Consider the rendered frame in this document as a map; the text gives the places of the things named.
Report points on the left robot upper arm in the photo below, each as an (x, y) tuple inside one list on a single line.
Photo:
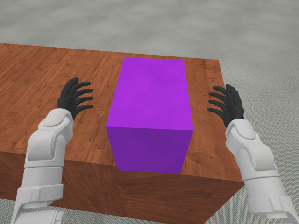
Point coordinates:
[(42, 217)]

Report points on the right robot hand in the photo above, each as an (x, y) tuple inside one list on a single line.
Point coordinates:
[(232, 107)]

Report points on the left robot hand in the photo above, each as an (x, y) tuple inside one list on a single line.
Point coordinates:
[(68, 98)]

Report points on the pedestal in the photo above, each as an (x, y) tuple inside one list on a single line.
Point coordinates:
[(31, 81)]

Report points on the carton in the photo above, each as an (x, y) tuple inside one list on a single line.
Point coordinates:
[(150, 122)]

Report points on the robot left forearm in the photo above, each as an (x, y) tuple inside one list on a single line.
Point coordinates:
[(41, 184)]

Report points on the robot right forearm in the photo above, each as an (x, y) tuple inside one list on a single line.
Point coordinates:
[(266, 194)]

